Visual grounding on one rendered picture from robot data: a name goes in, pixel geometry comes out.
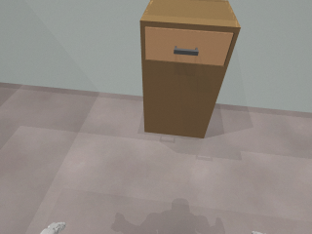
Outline left robot hand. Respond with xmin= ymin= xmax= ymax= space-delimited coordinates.
xmin=40 ymin=221 xmax=66 ymax=234

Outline drawer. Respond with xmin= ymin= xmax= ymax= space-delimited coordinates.
xmin=144 ymin=26 xmax=234 ymax=66

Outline cabinet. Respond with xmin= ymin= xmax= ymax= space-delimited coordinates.
xmin=139 ymin=0 xmax=241 ymax=138

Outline handle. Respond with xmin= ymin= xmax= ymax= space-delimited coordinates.
xmin=174 ymin=46 xmax=199 ymax=56

